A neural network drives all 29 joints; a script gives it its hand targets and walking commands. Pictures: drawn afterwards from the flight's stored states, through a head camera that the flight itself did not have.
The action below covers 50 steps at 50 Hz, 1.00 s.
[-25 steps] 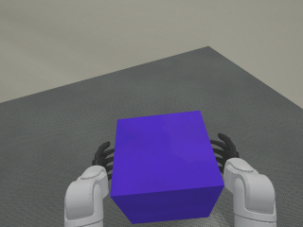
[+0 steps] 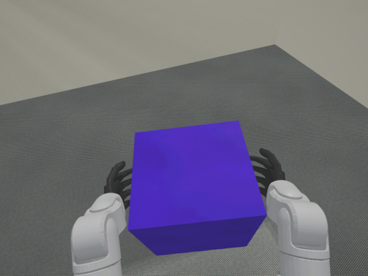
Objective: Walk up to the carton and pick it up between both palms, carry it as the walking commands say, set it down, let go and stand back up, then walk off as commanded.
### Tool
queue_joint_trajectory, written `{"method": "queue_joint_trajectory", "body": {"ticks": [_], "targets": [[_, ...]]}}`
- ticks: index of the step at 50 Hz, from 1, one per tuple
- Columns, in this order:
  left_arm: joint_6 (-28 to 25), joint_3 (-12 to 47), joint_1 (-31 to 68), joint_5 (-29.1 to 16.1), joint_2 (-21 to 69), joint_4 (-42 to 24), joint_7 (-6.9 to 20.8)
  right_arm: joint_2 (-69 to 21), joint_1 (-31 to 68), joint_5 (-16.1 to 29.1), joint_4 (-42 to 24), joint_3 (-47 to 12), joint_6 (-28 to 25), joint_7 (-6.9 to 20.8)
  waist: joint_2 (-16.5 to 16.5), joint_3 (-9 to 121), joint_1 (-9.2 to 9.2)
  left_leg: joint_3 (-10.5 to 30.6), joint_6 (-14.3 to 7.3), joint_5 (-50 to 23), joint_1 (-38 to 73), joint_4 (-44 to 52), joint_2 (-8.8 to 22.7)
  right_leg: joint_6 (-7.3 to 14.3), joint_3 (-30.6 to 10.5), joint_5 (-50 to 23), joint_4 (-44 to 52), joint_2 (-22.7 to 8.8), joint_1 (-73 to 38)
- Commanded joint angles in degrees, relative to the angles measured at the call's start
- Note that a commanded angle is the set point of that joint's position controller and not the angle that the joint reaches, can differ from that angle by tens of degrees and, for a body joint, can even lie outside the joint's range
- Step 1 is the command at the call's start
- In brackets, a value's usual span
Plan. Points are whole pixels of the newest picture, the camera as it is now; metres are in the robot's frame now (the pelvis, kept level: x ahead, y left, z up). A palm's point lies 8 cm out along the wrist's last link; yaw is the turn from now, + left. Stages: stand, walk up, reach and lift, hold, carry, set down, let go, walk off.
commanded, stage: carry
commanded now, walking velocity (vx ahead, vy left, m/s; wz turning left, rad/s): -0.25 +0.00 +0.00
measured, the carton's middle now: (194, 193) +0.31 +0.03 +0.02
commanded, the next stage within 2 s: none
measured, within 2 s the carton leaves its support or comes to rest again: neither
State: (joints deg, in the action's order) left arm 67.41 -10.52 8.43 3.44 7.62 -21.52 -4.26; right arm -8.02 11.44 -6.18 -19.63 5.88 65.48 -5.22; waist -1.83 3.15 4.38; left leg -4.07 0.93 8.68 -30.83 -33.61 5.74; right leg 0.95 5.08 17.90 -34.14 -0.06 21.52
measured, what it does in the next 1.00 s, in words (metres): walks backwards: left foot, then right foot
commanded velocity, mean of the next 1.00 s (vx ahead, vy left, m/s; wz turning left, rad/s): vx -0.25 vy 0.00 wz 0.00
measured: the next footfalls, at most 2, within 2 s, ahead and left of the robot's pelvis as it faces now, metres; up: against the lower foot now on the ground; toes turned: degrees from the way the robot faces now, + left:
left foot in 0.30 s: -0.16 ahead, +0.15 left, +0.00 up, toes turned +7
right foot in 0.66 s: -0.28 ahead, -0.11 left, +0.00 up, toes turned -4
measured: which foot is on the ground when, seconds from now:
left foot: up 0.00-0.28, down 0.30-0.68, up 0.70-1.00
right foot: down 0.00-0.32, up 0.34-0.64, down 0.66-1.00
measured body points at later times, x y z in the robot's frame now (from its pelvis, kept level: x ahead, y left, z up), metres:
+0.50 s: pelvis -0.22 +0.03 +0.02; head -0.22 +0.06 +0.46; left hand +0.02 +0.23 +0.06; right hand +0.08 -0.08 +0.09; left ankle -0.20 +0.15 -0.72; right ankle -0.19 -0.11 -0.64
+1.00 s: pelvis -0.45 +0.03 +0.00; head -0.43 +0.03 +0.45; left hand -0.16 +0.17 +0.07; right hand -0.17 -0.14 +0.08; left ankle -0.51 +0.15 -0.72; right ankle -0.32 -0.11 -0.72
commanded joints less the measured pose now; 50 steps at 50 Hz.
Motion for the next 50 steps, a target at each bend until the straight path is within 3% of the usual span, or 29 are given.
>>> {"method": "queue_joint_trajectory", "body": {"ticks": [1,3,5,7,12,13,14,15,16,17,18,19,21,24,26,29,31,32,33,34,35,36,39,41,43,46,48,49,50], "targets": [[0.21,44.56,27.82,-23.30,50.11,-1.25,16.50,-51.18,17.91,17.55,-1.56,-38.48,1.31,12.63,17.24,17.38,-3.80,0.18,0.20,22.07,-2.07,-23.61,-1.68,12.19,-19.08,-40.93,10.63,-26.08,-8.58],[-0.18,44.17,30.77,-22.74,51.79,-4.29,15.98,-53.30,25.30,22.13,-5.78,-41.32,0.77,13.33,10.61,14.45,-3.53,2.14,0.24,17.89,0.04,-32.71,-2.35,9.46,-13.76,-29.34,11.91,-20.96,-2.81],[-0.45,43.46,32.11,-21.98,51.02,-6.62,15.14,-54.49,26.84,24.76,-5.88,-42.32,0.87,13.90,7.88,13.32,-3.96,2.14,0.60,15.28,-0.31,-32.38,-2.38,5.91,-10.77,-15.01,13.87,-17.78,-1.01],[-0.62,42.50,32.35,-20.82,49.89,-7.43,14.23,-54.16,26.85,26.13,-4.68,-42.56,1.45,14.30,10.25,14.29,-4.02,0.63,0.77,14.64,-0.40,-26.46,-3.20,4.18,-8.82,-5.84,14.90,-16.62,-2.81],[0.47,38.99,21.15,-14.96,47.30,-2.51,12.70,-51.58,22.47,26.51,-3.06,-43.22,3.29,15.04,17.91,21.43,-3.28,-3.18,-0.63,18.45,9.49,-2.98,-7.47,3.32,-10.90,-5.49,17.38,-16.84,-10.53],[0.83,39.65,20.71,-14.68,47.78,-1.59,12.51,-51.42,22.02,26.36,-2.57,-42.74,3.41,15.25,15.24,22.71,-3.79,-3.62,-0.96,14.93,13.73,7.25,-7.35,1.88,-9.84,-5.30,16.22,-15.97,-11.22],[0.87,40.70,21.42,-14.61,48.58,-1.21,12.51,-51.44,22.18,26.06,-1.97,-42.40,3.29,15.53,9.89,22.95,-4.14,1.05,-0.89,11.93,18.16,13.12,-2.73,0.02,-7.32,-3.78,12.64,-13.76,-8.36],[0.88,42.09,22.81,-15.11,49.25,-1.45,12.58,-51.89,21.67,25.54,-0.86,-41.77,3.12,15.68,-0.86,21.37,-4.51,11.99,-2.28,13.78,20.17,17.56,5.23,-2.20,-4.30,-4.25,6.45,-9.89,-2.49],[0.60,43.58,24.96,-16.16,50.05,-3.00,12.66,-51.96,22.57,25.39,-1.06,-41.65,2.78,15.75,-14.05,19.02,-4.31,23.91,-6.85,1.72,21.41,16.50,15.81,-4.64,-0.69,0.19,-2.26,-6.06,6.56],[0.06,43.92,26.78,-16.74,50.49,-3.58,12.66,-52.78,23.28,25.38,-1.95,-41.80,2.76,15.83,-12.58,16.32,-4.26,20.93,-9.57,-10.71,20.45,14.64,18.34,-4.22,-0.07,8.11,-12.93,-4.24,11.01],[0.23,44.12,30.90,-17.91,50.76,-6.62,12.88,-53.75,23.89,24.95,-1.96,-41.03,2.39,16.21,-12.06,14.17,-4.84,15.88,-11.76,-14.65,14.57,13.48,18.53,-2.56,-2.95,9.25,-20.63,-5.14,11.35],[-0.12,45.66,33.94,-19.51,52.81,-6.17,13.13,-53.70,26.38,24.92,-3.59,-40.77,2.23,16.27,-7.37,12.54,-5.21,13.86,-11.29,-15.93,10.91,14.45,16.63,-2.12,-2.71,8.11,-29.71,-3.44,11.59],[-0.91,47.91,37.00,-22.59,54.65,-6.90,13.68,-54.05,27.63,24.74,-6.06,-40.09,1.51,15.61,-4.52,12.69,-4.98,8.52,-8.30,-16.07,11.95,12.02,12.32,-2.07,-3.85,4.27,-34.59,-2.82,12.96],[-0.89,49.74,38.37,-25.31,52.57,-9.07,13.65,-53.12,24.64,23.03,-4.53,-37.50,0.91,14.18,-8.06,16.27,-4.40,4.52,-6.99,-26.02,20.66,7.30,10.23,-2.73,-2.69,5.56,-28.39,-1.92,14.44],[0.13,49.49,34.29,-25.37,49.50,-8.82,13.74,-51.58,16.57,20.29,-0.64,-35.27,1.36,13.37,-9.22,17.77,-4.73,5.96,-7.83,-31.11,23.56,6.17,10.87,-2.78,-0.87,8.28,-20.41,-1.47,12.57],[1.66,47.68,30.95,-24.78,46.79,-5.62,14.28,-49.95,10.26,16.99,3.54,-33.43,1.94,12.53,-12.99,20.29,-5.07,8.35,-8.22,-28.53,24.99,6.16,10.64,-2.52,0.59,7.52,-7.53,-0.11,6.90],[1.90,46.45,29.35,-23.80,47.47,-3.13,14.93,-49.51,9.54,15.67,4.65,-33.73,1.89,12.31,-11.29,22.45,-4.28,7.57,-6.12,-26.03,24.51,4.96,9.88,-2.06,-0.76,-2.65,7.82,-1.45,-1.07],[1.72,45.97,29.26,-23.34,48.37,-2.17,15.25,-49.96,11.55,15.81,3.37,-34.76,1.65,12.35,-7.42,22.98,-4.32,6.78,-4.31,-22.36,20.27,4.00,8.48,-1.58,-3.86,-8.65,9.86,-4.41,-6.95],[1.44,45.58,29.68,-23.21,49.09,-1.48,15.63,-50.73,13.89,16.38,2.12,-35.99,1.36,12.39,-0.18,22.06,-4.42,5.02,-2.33,-16.59,13.40,1.34,5.98,-0.03,-8.85,-16.90,10.29,-8.53,-11.96],[0.98,45.36,29.53,-23.23,49.49,-1.86,15.79,-51.45,15.29,17.37,0.06,-37.74,1.03,12.63,9.15,20.36,-4.42,1.18,-0.27,-3.07,3.82,-3.55,2.11,2.88,-16.00,-33.23,9.62,-16.53,-16.60],[0.77,45.14,28.39,-23.45,50.69,-1.84,15.98,-51.08,17.01,17.99,-1.16,-38.63,0.85,12.78,15.83,18.60,-3.99,-2.16,0.86,18.59,-2.94,-12.15,-0.58,6.89,-18.59,-46.57,8.71,-23.88,-17.65],[-0.45,45.03,30.06,-23.48,51.88,-2.71,15.90,-52.89,23.03,19.83,-4.43,-40.28,0.44,13.07,19.28,18.73,-3.83,-1.06,0.58,21.35,-2.11,-19.16,-1.07,10.65,-17.96,-48.59,8.43,-25.44,-12.64],[-1.05,43.46,31.93,-21.80,52.35,-7.19,14.84,-55.29,31.36,26.39,-10.39,-44.70,0.23,13.89,11.91,14.82,-3.63,1.79,0.71,17.78,0.27,-30.75,-2.33,7.79,-11.89,-30.32,10.98,-19.00,-4.77],[-1.23,43.15,31.35,-20.85,50.62,-9.19,13.75,-54.81,29.31,27.73,-9.17,-44.16,0.81,14.29,10.86,15.93,-3.93,1.86,0.94,16.14,-0.74,-28.59,-2.38,5.48,-9.98,-21.48,11.25,-17.75,-6.13],[-1.06,41.67,28.23,-18.90,48.58,-9.11,12.85,-53.65,26.10,28.36,-7.28,-44.06,1.59,14.66,11.83,18.32,-3.68,0.38,1.02,16.69,-1.19,-23.35,-3.56,5.11,-9.99,-20.65,10.25,-17.37,-10.56],[-0.09,39.06,19.86,-14.81,46.95,-5.04,11.92,-51.48,22.61,28.13,-5.82,-44.19,2.88,15.00,16.08,23.35,-2.94,-1.65,0.69,20.06,4.88,-10.77,-7.13,5.54,-12.03,-26.29,10.41,-16.90,-15.56],[0.44,39.64,17.60,-13.75,46.70,-3.38,11.68,-50.78,19.66,27.04,-3.47,-43.43,3.23,15.39,15.49,24.30,-3.56,-2.67,0.25,14.74,11.03,3.39,-7.40,3.74,-10.99,-24.69,9.64,-16.13,-15.28],[0.60,40.81,18.51,-13.89,47.36,-3.19,11.73,-50.47,18.94,26.41,-2.84,-42.76,3.06,15.58,12.09,24.63,-4.11,-0.34,0.37,8.98,16.39,11.20,-4.00,1.68,-9.36,-21.00,8.06,-14.55,-12.25],[0.75,42.12,20.38,-14.32,48.41,-2.76,11.90,-51.04,19.41,25.84,-1.66,-42.22,2.97,15.70,3.48,23.04,-4.38,7.13,-0.30,5.78,20.60,14.21,2.22,-0.70,-6.61,-16.20,4.14,-11.00,-5.90]]}}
